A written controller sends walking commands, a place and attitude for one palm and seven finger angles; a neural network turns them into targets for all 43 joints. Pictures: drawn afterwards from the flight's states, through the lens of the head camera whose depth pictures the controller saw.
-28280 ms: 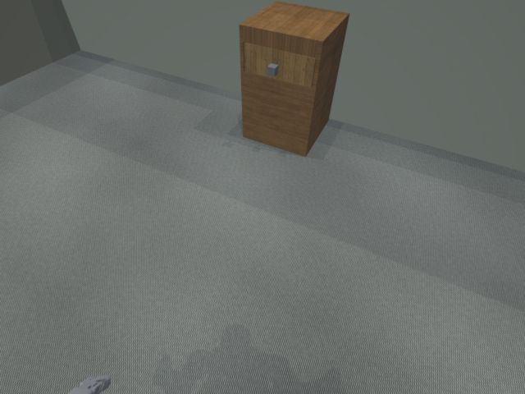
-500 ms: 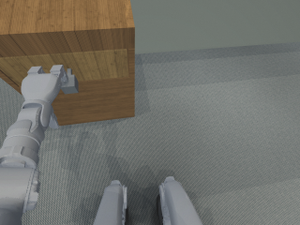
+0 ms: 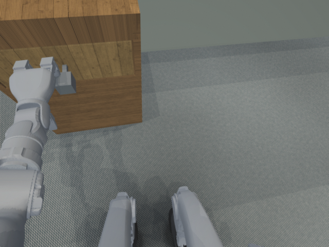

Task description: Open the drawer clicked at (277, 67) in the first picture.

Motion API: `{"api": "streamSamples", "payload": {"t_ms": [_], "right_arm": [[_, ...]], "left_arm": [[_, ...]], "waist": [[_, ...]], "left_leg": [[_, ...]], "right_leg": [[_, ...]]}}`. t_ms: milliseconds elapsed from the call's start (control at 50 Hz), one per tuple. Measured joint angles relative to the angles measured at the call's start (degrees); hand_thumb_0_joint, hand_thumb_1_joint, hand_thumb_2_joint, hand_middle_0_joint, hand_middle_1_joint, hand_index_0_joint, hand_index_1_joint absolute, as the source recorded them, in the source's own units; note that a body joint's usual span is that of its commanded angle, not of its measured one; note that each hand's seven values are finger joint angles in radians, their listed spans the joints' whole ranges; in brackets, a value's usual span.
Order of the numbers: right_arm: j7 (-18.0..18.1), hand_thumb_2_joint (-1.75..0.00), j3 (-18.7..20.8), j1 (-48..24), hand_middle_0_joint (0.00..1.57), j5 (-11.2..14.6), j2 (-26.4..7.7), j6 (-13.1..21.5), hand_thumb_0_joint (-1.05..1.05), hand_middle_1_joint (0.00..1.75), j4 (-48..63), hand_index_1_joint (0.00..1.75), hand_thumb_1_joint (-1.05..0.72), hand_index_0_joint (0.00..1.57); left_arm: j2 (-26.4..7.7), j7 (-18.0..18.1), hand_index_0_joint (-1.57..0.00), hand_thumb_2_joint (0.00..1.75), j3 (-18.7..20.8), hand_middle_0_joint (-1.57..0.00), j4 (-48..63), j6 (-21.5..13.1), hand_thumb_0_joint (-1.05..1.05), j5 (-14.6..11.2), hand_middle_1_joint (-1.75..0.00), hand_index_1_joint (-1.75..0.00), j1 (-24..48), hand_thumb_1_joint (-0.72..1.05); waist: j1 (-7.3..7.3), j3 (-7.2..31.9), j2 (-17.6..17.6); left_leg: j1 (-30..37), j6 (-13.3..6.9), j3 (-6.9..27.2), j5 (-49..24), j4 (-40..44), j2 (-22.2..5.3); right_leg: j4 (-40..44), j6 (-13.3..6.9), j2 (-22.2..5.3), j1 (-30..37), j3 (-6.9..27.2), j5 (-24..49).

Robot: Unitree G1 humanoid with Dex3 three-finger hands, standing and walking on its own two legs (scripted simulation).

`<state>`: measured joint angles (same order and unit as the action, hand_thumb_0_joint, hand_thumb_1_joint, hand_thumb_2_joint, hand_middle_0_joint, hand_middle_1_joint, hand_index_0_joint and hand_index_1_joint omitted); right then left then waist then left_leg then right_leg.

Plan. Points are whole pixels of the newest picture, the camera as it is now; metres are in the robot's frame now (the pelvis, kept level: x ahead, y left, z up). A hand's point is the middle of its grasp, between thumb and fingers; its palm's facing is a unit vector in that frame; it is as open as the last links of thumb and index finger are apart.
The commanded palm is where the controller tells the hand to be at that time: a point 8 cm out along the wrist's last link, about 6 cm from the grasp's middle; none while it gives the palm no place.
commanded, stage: lower the fingers behind the handle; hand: left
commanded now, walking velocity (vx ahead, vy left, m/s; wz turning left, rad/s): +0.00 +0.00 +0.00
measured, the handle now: (65, 77) +0.56 +0.26 -0.08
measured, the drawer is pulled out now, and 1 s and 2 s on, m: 0.00 0.00 0.00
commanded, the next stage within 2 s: lift the fingers back up to retry in 0.78 s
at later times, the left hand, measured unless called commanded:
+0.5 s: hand (46, 95) +0.49 +0.28 -0.05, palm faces +0.00 +0.03 -1.00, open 13.7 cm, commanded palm +0.48 +0.26 -0.04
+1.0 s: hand (46, 97) +0.49 +0.28 -0.05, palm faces -0.01 +0.03 -1.00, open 14.0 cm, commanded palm +0.47 +0.25 -0.02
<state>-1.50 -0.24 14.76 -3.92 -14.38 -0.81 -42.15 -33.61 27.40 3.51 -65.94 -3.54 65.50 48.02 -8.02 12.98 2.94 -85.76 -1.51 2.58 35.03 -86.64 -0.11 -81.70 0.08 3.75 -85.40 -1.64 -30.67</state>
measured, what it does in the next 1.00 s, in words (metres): stands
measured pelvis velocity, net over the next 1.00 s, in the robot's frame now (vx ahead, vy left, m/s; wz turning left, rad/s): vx -0.03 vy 0.00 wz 0.00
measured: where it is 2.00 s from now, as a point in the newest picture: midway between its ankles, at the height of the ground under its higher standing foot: (154, 245)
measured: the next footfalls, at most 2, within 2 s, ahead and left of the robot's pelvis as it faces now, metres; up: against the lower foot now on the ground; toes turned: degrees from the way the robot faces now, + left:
none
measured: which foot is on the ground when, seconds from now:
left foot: down 0.00-1.00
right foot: down 0.00-1.00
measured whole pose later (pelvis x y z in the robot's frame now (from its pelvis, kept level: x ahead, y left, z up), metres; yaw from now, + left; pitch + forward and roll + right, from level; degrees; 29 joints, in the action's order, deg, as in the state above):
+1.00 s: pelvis -0.03 +0.00 -0.04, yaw +0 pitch +35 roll -4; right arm -0.1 -1.0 15.3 -2.1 -14.7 0.0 -40.8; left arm -35.1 24.1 1.9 -60.5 -0.6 64.1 52.0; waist -7.3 12.3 3.1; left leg -95.1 -1.6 2.1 34.4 -94.1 0.5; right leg -89.7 0.4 3.1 -94.9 -1.5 -30.3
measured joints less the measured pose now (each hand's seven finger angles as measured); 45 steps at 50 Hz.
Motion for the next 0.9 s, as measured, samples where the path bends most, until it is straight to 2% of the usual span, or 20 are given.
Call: {"api": "streamSamples", "payload": {"t_ms": [120, 280, 440, 640, 900], "right_arm": [[0.02, -0.9, 0.78, 0.52, 0.2, -0.07, -0.97, -0.11, 0.01, 0.3, 0.05, 0.3, -0.9, 0.2], [-0.29, -0.9, 0.51, -0.84, 0.2, 0.5, -0.77, 0.15, 0.01, 0.3, -0.2, 0.3, -0.9, 0.2], [0.33, -0.9, -1.23, -1.48, 0.2, 1.25, -0.35, 1.36, 0.01, 0.3, 0.9, 0.3, -0.9, 0.2], [1.39, -0.9, -1.4, 0.05, 0.2, 1.76, -0.78, 1.24, 0.01, 0.3, 1.99, 0.3, -0.9, 0.2], [1.55, -0.9, -1.01, 0.99, 0.2, 1.82, -0.63, 0.99, 0.01, 0.3, 1.36, 0.3, -0.9, 0.2]], "left_arm": [[-0.68, 1.56, -0.3, 0.3, 0.56, -0.31, 2.38, -2.11, 0.0, 0.43, -1.2, -1.29, 0.33, -0.49], [0.38, 3.73, -0.24, 0.3, -0.66, -0.31, 2.71, 0.54, 0.0, -0.1, -1.2, -1.31, 2.22, -0.49], [-1.02, 0.61, -0.25, 0.3, -2.31, -0.32, 0.07, 3.01, 0.0, -0.65, -1.2, -1.38, 6.03, -0.49], [-2.58, -3.84, -0.25, 0.3, -1.49, -0.31, 2.77, 2.3, 0.0, -1.42, -1.2, -1.38, 6.03, -0.49], [-1.9, -2.58, -0.22, 0.3, -1.66, -0.32, 4.66, 1.91, 0.0, -1.3, -1.2, -1.35, 4.94, -0.49]], "waist": [[0.93, 0.11, -0.26], [1.53, -0.39, -0.3], [0.31, -0.14, -0.21], [0.09, -0.26, -0.19], [0.71, -0.35, -0.16]], "left_leg": [[-3.53, 0.01, -0.11, 0.66, -3.28, 0.05], [-6.48, 0.0, -0.3, 0.21, -5.41, 0.44], [-8.39, 0.14, -0.14, -0.45, -6.73, 0.62], [-10.1, -0.01, -0.54, -0.5, -8.5, 0.41], [-10.56, -0.15, -0.7, -0.54, -8.59, 0.64]], "right_leg": [[-3.39, 0.0, -0.03, -3.65, -0.04, -0.66], [-5.88, 0.11, -0.42, -6.68, 0.03, -0.46], [-7.3, 0.0, -0.6, -8.55, -0.21, 0.06], [-9.04, 0.16, -0.39, -10.44, 0.09, 0.32], [-9.19, 0.32, -0.63, -10.82, 0.24, 0.23]]}}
